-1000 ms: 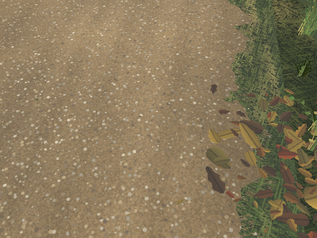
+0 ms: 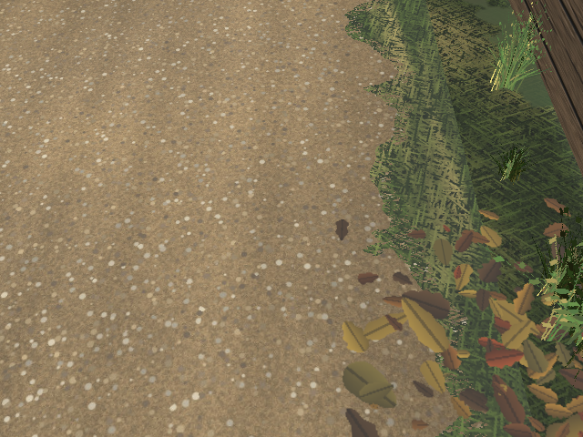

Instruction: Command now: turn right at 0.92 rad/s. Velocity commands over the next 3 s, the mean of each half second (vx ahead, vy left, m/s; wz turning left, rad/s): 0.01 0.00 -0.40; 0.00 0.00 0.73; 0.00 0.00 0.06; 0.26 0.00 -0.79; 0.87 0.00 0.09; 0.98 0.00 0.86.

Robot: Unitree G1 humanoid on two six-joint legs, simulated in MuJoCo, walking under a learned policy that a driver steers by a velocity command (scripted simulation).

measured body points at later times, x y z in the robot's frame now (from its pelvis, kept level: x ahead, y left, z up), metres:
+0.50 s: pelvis +0.02 +0.03 +0.00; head +0.05 +0.05 +0.45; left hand +0.21 +0.27 -0.12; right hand +0.06 -0.25 -0.11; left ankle +0.05 +0.13 -0.74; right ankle -0.04 -0.08 -0.72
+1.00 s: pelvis +0.00 +0.06 -0.02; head +0.05 +0.10 +0.42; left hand +0.04 +0.36 -0.15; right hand +0.24 -0.17 -0.10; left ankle -0.01 +0.14 -0.74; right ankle -0.03 -0.08 -0.71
